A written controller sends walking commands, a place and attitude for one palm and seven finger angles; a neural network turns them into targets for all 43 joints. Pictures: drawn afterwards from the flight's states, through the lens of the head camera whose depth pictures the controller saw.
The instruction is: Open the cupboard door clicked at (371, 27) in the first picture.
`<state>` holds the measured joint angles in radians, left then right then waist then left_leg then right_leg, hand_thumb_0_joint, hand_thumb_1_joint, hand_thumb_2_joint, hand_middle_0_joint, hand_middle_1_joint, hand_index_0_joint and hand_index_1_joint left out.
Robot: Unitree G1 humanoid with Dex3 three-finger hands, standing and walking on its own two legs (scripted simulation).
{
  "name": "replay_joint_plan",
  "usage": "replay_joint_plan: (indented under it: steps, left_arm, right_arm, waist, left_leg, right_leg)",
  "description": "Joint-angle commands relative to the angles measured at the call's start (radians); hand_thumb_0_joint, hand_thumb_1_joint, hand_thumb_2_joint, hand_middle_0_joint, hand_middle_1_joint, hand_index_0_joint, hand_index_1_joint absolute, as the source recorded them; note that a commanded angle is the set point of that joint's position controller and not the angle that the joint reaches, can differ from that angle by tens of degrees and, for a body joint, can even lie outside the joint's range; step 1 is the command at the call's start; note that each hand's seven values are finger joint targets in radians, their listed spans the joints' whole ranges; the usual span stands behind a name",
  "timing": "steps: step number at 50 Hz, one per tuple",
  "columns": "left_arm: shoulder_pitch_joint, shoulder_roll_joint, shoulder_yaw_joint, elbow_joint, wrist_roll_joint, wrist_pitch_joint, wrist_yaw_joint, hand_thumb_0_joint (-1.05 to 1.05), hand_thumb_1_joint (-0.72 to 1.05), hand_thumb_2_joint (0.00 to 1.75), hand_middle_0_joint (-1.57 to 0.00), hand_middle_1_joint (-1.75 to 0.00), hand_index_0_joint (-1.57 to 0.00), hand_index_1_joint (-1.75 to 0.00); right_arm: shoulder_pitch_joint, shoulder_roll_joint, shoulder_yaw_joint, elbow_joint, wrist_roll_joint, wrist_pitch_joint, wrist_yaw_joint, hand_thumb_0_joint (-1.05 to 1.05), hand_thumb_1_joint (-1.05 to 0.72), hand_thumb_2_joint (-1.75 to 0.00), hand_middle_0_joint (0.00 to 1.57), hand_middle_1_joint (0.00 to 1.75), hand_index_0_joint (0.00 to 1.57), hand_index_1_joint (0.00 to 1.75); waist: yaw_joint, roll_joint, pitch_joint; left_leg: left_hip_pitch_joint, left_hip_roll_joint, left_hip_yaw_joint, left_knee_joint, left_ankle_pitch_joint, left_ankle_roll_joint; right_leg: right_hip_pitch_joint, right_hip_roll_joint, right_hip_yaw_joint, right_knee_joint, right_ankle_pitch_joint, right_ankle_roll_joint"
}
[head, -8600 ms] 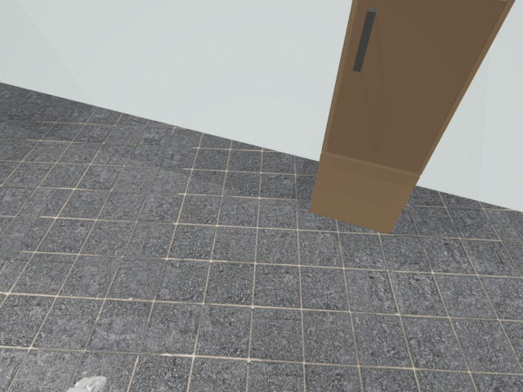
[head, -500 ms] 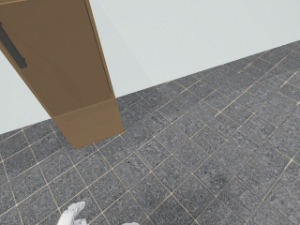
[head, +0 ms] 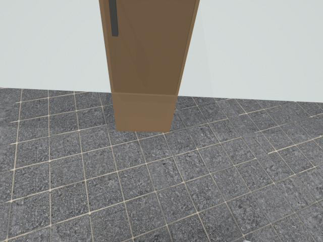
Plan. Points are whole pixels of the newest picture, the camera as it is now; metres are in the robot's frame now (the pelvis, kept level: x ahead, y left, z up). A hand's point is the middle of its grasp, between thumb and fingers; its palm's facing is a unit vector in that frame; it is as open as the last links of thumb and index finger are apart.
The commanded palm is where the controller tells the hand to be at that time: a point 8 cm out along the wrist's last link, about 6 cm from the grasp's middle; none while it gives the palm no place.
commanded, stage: turn to face it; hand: left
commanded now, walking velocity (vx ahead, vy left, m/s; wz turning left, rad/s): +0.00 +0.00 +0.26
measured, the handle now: (114, 11) +0.87 +0.28 +0.12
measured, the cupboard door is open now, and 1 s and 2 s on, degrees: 0 0 0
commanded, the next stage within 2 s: take the last steps up to it in 0.14 s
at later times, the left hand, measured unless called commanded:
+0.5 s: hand out of the picture +0.04 +0.20 -0.14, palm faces +0.09 -0.98 -0.20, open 7.3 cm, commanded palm none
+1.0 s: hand out of the picture -0.07 +0.11 -0.15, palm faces +0.31 -0.94 -0.13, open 7.3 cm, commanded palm none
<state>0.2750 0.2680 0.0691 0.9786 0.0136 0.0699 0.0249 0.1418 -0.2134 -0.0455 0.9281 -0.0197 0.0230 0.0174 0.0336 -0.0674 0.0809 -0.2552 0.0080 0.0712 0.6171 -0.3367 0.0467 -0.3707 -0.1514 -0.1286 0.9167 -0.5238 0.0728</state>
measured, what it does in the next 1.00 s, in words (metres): steps on the spot: right foot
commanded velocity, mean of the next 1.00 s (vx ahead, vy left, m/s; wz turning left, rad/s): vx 0.23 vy -0.01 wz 0.09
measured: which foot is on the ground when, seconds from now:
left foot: down 0.00-0.58, up 0.60-1.00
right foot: up 0.00-0.56, down 0.58-1.00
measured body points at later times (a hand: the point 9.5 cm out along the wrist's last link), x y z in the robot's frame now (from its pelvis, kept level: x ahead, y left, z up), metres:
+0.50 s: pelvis -0.02 +0.00 +0.02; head -0.03 +0.00 +0.47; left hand +0.04 +0.25 -0.13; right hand -0.02 -0.23 -0.14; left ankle +0.00 +0.09 -0.73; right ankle -0.02 -0.13 -0.70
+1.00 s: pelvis +0.09 +0.01 +0.01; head +0.10 +0.01 +0.46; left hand -0.08 +0.16 -0.14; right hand +0.18 -0.21 -0.15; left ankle +0.16 +0.16 -0.69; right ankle -0.01 -0.13 -0.73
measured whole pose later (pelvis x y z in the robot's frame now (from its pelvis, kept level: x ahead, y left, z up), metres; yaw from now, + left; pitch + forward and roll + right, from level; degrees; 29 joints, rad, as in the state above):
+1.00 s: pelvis +0.09 +0.01 +0.01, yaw +9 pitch +0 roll -1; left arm 0.54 0.06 0.02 1.20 0.03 -0.07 0.02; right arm 0.22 -0.18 -0.07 1.06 -0.03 0.01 0.03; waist 0.05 0.03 0.02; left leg -0.53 0.11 0.07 0.78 -0.20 -0.01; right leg 0.06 -0.03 -0.13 0.30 -0.35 0.02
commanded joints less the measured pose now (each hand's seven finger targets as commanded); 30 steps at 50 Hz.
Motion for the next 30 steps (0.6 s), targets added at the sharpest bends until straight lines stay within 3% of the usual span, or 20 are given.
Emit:
replay_joint_plan:
  steps: [1, 3, 5, 10, 13, 15, 18, 21, 24, 26, 27, 28, 29, 30]
  left_arm:
    - [-0.068, 0.058, 0.007, -0.089, 0.002, -0.032, -0.006, 0.00, 0.90, 0.90, -0.20, -0.30, -0.20, -0.30]
    - [-0.035, 0.057, 0.004, -0.064, 0.002, -0.035, -0.009, 0.00, 0.90, 0.90, -0.20, -0.30, -0.20, -0.30]
    - [-0.026, 0.056, 0.004, -0.050, 0.002, -0.034, -0.007, 0.00, 0.90, 0.90, -0.20, -0.30, -0.20, -0.30]
    - [-0.061, 0.052, 0.003, -0.055, 0.002, -0.028, 0.001, 0.00, 0.90, 0.90, -0.20, -0.30, -0.20, -0.30]
    - [-0.078, 0.031, -0.002, -0.056, 0.002, -0.028, 0.003, 0.00, 0.90, 0.90, -0.20, -0.30, -0.20, -0.30]
    - [-0.096, 0.021, -0.007, -0.061, 0.007, -0.035, -0.004, 0.00, 0.90, 0.90, -0.20, -0.30, -0.20, -0.30]
    - [-0.121, 0.010, -0.014, -0.065, 0.014, -0.044, -0.016, 0.00, 0.90, 0.90, -0.20, -0.30, -0.20, -0.30]
    - [-0.128, -0.004, -0.019, -0.061, 0.013, -0.056, -0.024, 0.00, 0.90, 0.90, -0.20, -0.30, -0.20, -0.30]
    - [-0.046, -0.029, -0.019, -0.028, 0.009, -0.062, -0.027, 0.00, 0.90, 0.90, -0.20, -0.30, -0.20, -0.30]
    - [0.056, -0.036, -0.017, 0.020, 0.007, -0.073, -0.026, 0.00, 0.90, 0.90, -0.20, -0.30, -0.20, -0.30]
    - [0.113, -0.019, -0.010, 0.042, 0.010, -0.080, -0.021, 0.00, 0.90, 0.90, -0.20, -0.30, -0.20, -0.30]
    - [0.168, 0.034, 0.002, 0.057, 0.019, -0.088, -0.011, 0.00, 0.90, 0.90, -0.20, -0.30, -0.20, -0.30]
    - [0.210, 0.101, 0.016, 0.060, 0.020, -0.089, -0.001, 0.00, 0.90, 0.90, -0.20, -0.30, -0.20, -0.30]
    - [0.199, 0.100, 0.013, 0.053, 0.006, -0.088, 0.006, 0.00, 0.90, 0.90, -0.20, -0.30, -0.20, -0.30]
  right_arm:
    - [0.053, -0.183, -0.036, -0.037, -0.003, -0.013, -0.040, 0.00, -0.90, -0.90, 0.20, 0.30, 0.20, 0.30]
    - [0.065, -0.169, -0.030, -0.034, 0.004, -0.022, -0.042, 0.00, -0.90, -0.90, 0.20, 0.30, 0.20, 0.30]
    - [0.077, -0.161, -0.028, -0.027, 0.007, -0.025, -0.044, 0.00, -0.90, -0.90, 0.20, 0.30, 0.20, 0.30]
    - [0.121, -0.149, -0.030, -0.008, 0.005, -0.023, -0.044, 0.00, -0.90, -0.90, 0.20, 0.30, 0.20, 0.30]
    - [0.132, -0.134, -0.030, 0.004, -0.001, -0.023, -0.044, 0.00, -0.90, -0.90, 0.20, 0.30, 0.20, 0.30]
    - [0.168, -0.132, -0.031, 0.017, -0.006, -0.027, -0.044, 0.00, -0.90, -0.90, 0.20, 0.30, 0.20, 0.30]
    - [0.196, -0.131, -0.034, 0.039, -0.010, -0.031, -0.043, 0.00, -0.90, -0.90, 0.20, 0.30, 0.20, 0.30]
    - [0.223, -0.133, -0.034, 0.062, -0.012, -0.034, -0.043, 0.00, -0.90, -0.90, 0.20, 0.30, 0.20, 0.30]
    - [0.203, -0.132, -0.032, 0.079, -0.012, -0.035, -0.042, 0.00, -0.90, -0.90, 0.20, 0.30, 0.20, 0.30]
    - [0.192, -0.121, -0.030, 0.090, -0.008, -0.031, -0.041, 0.00, -0.90, -0.90, 0.20, 0.30, 0.20, 0.30]
    - [0.193, -0.093, -0.029, 0.096, -0.005, -0.032, -0.040, 0.00, -0.90, -0.90, 0.20, 0.30, 0.20, 0.30]
    - [0.201, -0.036, -0.018, 0.090, 0.004, -0.034, -0.038, 0.00, -0.90, -0.90, 0.20, 0.30, 0.20, 0.30]
    - [0.155, 0.000, -0.008, 0.050, 0.004, -0.037, -0.034, 0.00, -0.90, -0.90, 0.20, 0.30, 0.20, 0.30]
    - [0.103, -0.063, -0.024, 0.031, -0.011, -0.034, -0.024, 0.00, -0.90, -0.90, 0.20, 0.30, 0.20, 0.30]
  waist:
    - [-0.050, 0.261, -0.075]
    - [-0.042, 0.212, -0.099]
    - [-0.040, 0.196, -0.110]
    - [-0.052, 0.178, -0.084]
    - [-0.056, 0.178, -0.082]
    - [-0.072, 0.179, -0.085]
    - [-0.084, 0.187, -0.033]
    - [-0.088, 0.192, -0.011]
    - [-0.049, 0.186, -0.006]
    - [-0.006, 0.165, -0.021]
    - [0.016, 0.112, -0.014]
    - [0.037, -0.051, -0.014]
    - [0.063, -0.251, 0.045]
    - [0.053, -0.124, 0.105]
  left_leg:
    - [0.138, 0.266, -0.256, -0.273, 0.657, 0.109]
    - [0.185, 0.231, -0.215, -0.270, 0.718, 0.091]
    - [0.206, 0.223, -0.211, -0.282, 0.711, 0.089]
    - [0.193, 0.233, -0.282, -0.324, 0.581, 0.099]
    - [0.175, 0.244, -0.334, -0.355, 0.405, 0.122]
    - [0.188, 0.249, -0.386, -0.391, 0.187, 0.139]
    - [0.133, 0.249, -0.435, -0.456, -0.137, 0.145]
    - [0.072, 0.247, -0.463, -0.476, -0.248, 0.144]
    - [-0.039, 0.215, -0.425, -0.467, -0.267, 0.122]
    - [-0.113, 0.160, -0.355, -0.396, -0.272, 0.082]
    - [-0.201, 0.106, -0.302, -0.305, -0.275, 0.046]
    - [-0.358, 0.026, -0.201, -0.092, -0.258, 0.004]
    - [-0.506, -0.053, -0.063, 0.155, -0.233, -0.031]
    - [-0.498, 0.004, -0.097, 0.282, -0.186, -0.029]
  right_leg:
    - [-0.176, 0.019, 0.109, 0.230, 0.073, -0.001]
    - [-0.166, 0.035, 0.100, 0.234, 0.126, 0.010]
    - [-0.157, 0.039, 0.105, 0.217, 0.150, 0.017]
    - [-0.146, 0.044, 0.125, 0.162, 0.161, 0.027]
    - [-0.121, 0.051, 0.130, 0.088, 0.133, 0.021]
    - [-0.124, 0.063, 0.122, 0.034, 0.107, 0.010]
    - [-0.116, 0.070, 0.113, -0.040, 0.089, -0.014]
    - [-0.047, 0.085, 0.099, -0.143, 0.064, -0.035]
    - [0.115, 0.121, 0.067, -0.279, 0.088, -0.048]
    - [0.288, 0.137, 0.032, -0.466, 0.180, -0.054]
    - [0.399, 0.113, 0.061, -0.549, 0.185, -0.063]
    - [0.499, -0.040, 0.260, -0.660, -0.016, -0.111]
    - [0.466, -0.253, 0.570, -0.832, -0.266, -0.205]
    - [0.316, -0.312, 0.600, -0.887, -0.342, -0.241]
